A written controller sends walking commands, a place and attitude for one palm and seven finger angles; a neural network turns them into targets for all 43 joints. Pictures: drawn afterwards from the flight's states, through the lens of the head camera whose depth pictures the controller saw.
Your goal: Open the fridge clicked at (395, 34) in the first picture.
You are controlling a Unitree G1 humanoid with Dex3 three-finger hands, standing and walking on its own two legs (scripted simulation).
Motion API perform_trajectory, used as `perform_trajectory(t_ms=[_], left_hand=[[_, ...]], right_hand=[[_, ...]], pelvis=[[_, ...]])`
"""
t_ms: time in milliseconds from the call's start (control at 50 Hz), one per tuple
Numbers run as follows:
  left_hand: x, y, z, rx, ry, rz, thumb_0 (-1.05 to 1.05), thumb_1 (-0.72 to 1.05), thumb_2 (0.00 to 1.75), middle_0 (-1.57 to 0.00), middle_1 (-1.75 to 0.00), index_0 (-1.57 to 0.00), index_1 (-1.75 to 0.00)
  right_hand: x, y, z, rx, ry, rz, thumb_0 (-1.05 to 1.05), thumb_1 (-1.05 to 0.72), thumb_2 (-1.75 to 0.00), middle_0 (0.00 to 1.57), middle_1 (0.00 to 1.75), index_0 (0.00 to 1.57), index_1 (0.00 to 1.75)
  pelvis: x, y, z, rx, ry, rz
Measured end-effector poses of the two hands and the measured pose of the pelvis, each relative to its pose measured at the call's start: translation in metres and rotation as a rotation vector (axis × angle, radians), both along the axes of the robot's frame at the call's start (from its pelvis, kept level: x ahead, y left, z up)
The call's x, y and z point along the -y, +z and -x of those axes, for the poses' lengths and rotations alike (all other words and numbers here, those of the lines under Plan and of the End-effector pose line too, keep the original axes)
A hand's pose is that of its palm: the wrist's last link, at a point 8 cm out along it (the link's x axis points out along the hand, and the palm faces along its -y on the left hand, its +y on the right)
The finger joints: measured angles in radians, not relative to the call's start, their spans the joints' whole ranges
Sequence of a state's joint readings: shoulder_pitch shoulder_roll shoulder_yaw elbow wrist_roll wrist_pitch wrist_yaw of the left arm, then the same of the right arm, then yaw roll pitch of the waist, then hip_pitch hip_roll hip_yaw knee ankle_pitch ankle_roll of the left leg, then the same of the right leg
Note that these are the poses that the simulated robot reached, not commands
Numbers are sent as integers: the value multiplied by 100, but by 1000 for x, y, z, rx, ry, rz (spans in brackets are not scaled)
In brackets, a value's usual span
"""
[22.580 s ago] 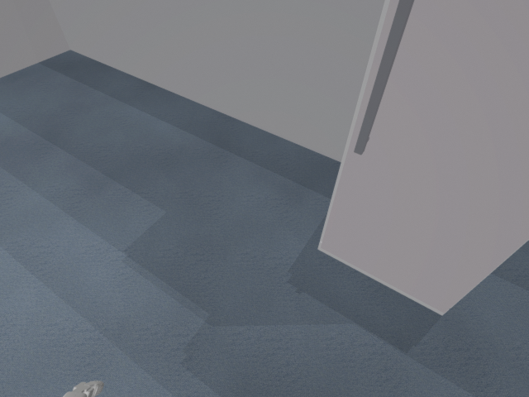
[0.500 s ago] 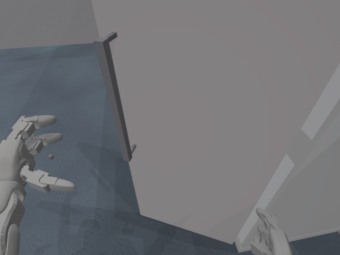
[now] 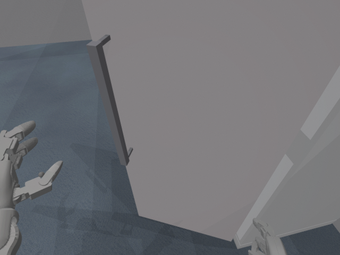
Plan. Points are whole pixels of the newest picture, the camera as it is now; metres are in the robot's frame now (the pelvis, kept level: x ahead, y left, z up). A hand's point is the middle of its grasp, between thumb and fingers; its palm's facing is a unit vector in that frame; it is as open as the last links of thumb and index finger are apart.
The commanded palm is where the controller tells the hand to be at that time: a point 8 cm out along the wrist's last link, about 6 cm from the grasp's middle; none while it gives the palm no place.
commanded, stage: draw the hand back to the body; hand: left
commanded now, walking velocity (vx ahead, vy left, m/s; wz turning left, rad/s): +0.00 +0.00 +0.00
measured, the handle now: (117, 112) +0.43 +0.21 +0.11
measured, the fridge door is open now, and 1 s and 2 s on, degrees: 62 62 62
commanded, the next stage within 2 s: step back with the hand held close in 0.50 s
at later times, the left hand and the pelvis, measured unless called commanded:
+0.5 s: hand (37, 181) +0.18 +0.27 +0.15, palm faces +0.49 -0.80 -0.34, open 7.5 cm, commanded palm +0.13 +0.30 +0.17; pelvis +0.00 +0.00 +0.00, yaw +1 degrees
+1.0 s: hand (30, 187) +0.17 +0.28 +0.15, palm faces +0.36 -0.80 -0.47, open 7.4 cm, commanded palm +0.11 +0.31 +0.17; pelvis -0.04 +0.02 -0.01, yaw -1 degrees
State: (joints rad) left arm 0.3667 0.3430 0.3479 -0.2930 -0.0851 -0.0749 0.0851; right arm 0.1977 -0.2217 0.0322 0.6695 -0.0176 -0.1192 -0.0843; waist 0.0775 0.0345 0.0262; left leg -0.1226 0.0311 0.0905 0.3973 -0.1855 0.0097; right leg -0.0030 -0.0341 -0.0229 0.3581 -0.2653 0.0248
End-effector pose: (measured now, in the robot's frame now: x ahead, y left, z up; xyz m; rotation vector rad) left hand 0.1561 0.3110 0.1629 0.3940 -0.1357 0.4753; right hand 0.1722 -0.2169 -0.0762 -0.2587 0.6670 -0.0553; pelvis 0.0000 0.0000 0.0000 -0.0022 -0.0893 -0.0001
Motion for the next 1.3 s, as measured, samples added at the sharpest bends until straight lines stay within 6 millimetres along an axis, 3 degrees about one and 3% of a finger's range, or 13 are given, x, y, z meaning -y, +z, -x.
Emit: perform_trajectory(t_ms=[200, 320, 680, 920, 1080, 1300], left_hand=[[1, 2, 13, -10, 12, -14, 0, 72, 81, -22, -41, -21, -40], [0, 2, 17, -6, 33, -7, 1, 83, 87, -21, -34, -21, -34], [7, 8, 18, 10, 15, -31, 1, 89, 90, -21, -31, -21, -30], [2, 8, 13, -35, -106, -131, 1, 89, 90, -21, -31, -21, -30], [-13, 10, 40, 6, -111, -167, 1, 89, 90, -22, -31, -21, -30], [-23, 9, 106, 68, -19, -201, 1, 89, 90, -22, -31, -21, -30]], right_hand=[[-1, 5, -10, 18, 14, 5, 1, -90, -90, 20, 30, 20, 30], [-4, 4, -12, 18, 30, 3, 1, -90, -90, 20, 30, 20, 30], [2, 2, -3, 3, 21, 1, 1, -90, -90, 20, 30, 20, 30], [7, 5, 18, -29, -100, 22, 1, -90, -90, 20, 30, 20, 30], [-4, 5, 52, -30, -107, 33, 1, -90, -90, 20, 30, 20, 30], [-18, -11, 93, -48, -29, 28, 1, -90, -90, 20, 30, 20, 30]], pelvis=[[0, 0, -2, 2, 5, 1], [1, 0, 0, 5, 11, 1], [6, 0, 4, -1, 12, 9], [-12, -4, 24, -78, -21, 12], [-23, -8, 51, -77, -15, 21], [-21, -17, 89, -67, 49, 38]])
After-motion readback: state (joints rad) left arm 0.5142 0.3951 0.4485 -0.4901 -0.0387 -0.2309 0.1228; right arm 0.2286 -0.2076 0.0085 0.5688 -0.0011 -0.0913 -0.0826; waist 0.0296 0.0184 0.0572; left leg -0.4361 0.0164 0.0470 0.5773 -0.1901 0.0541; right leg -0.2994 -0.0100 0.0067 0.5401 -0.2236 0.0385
